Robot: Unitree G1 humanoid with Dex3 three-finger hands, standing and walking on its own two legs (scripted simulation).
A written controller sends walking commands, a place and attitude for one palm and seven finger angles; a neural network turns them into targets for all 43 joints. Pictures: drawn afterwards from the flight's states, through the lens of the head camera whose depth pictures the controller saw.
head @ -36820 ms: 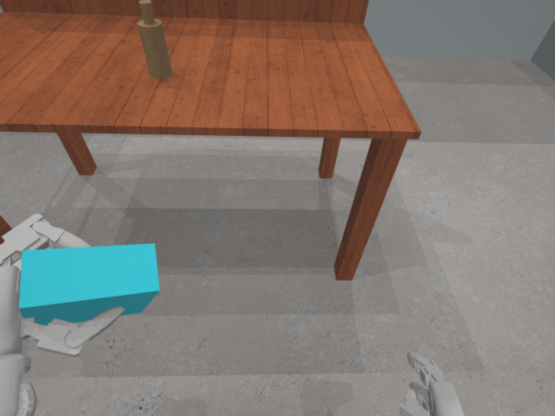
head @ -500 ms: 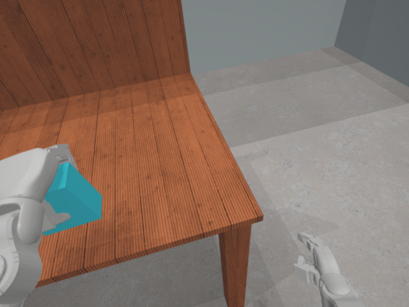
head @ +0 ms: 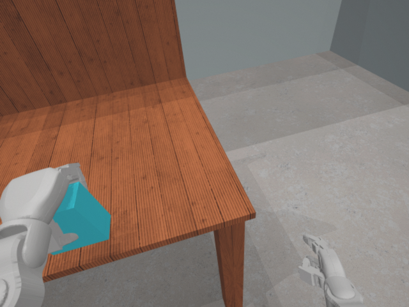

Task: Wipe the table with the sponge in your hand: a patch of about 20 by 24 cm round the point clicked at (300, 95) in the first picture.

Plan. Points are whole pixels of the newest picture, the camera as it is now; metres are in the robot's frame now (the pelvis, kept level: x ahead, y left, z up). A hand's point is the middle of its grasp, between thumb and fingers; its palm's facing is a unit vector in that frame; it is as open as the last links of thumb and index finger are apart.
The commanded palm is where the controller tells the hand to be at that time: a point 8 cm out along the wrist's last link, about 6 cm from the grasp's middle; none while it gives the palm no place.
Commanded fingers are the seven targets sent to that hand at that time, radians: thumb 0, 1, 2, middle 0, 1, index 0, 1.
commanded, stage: bring the sponge back beside the body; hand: left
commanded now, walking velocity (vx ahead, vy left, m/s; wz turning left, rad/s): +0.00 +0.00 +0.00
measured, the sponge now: (71, 225) +0.20 +0.28 +0.11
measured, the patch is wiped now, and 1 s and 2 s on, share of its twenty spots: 1.00 1.00 1.00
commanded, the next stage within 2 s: step back with the hand held close in 0.52 s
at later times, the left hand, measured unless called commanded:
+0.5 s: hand (66, 205) +0.21 +0.27 +0.15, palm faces +0.16 -0.11 -0.98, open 9.6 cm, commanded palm +0.16 +0.28 +0.23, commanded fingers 0.00 0.10 1.30 -1.20 -1.60 -1.20 -1.60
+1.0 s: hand (75, 193) +0.21 +0.24 +0.19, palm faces +0.31 -0.83 -0.47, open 9.6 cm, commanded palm +0.15 +0.30 +0.21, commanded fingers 0.00 0.10 1.30 -1.20 -1.60 -1.20 -1.60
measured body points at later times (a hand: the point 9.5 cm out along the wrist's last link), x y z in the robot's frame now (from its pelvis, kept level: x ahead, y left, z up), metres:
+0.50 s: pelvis +0.01 -0.01 +0.00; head -0.02 -0.05 +0.45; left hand +0.19 +0.28 +0.21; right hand +0.27 -0.20 -0.07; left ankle +0.03 +0.13 -0.74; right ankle +0.00 -0.09 -0.74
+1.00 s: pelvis -0.01 +0.02 -0.01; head +0.00 +0.02 +0.44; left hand +0.18 +0.28 +0.22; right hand +0.15 -0.23 -0.10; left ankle +0.03 +0.13 -0.74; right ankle +0.00 -0.10 -0.74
